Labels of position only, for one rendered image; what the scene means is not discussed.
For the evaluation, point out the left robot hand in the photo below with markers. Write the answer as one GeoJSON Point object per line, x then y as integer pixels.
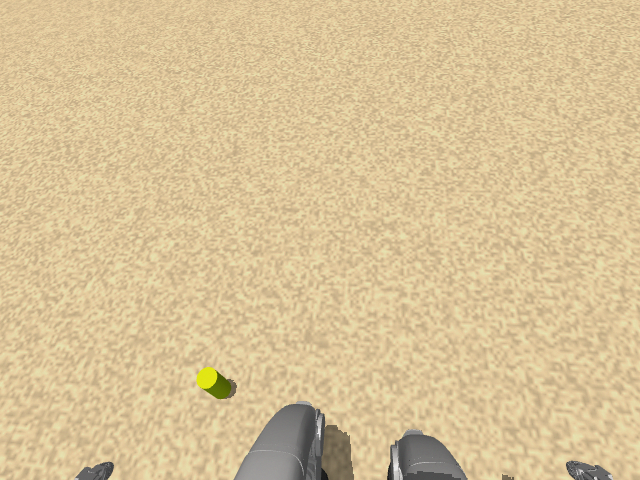
{"type": "Point", "coordinates": [100, 472]}

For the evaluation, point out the can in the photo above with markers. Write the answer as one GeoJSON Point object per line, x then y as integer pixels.
{"type": "Point", "coordinates": [213, 382]}

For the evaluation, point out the right robot hand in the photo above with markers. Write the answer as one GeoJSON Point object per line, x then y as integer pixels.
{"type": "Point", "coordinates": [583, 471]}

